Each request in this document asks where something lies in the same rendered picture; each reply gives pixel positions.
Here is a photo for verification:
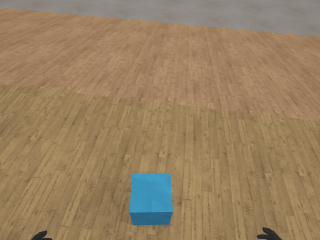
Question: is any robot left hand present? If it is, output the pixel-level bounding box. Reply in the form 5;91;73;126
31;230;53;240

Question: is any carton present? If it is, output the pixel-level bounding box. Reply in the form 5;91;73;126
129;173;173;225

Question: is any robot right hand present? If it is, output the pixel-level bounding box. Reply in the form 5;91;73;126
257;227;282;240

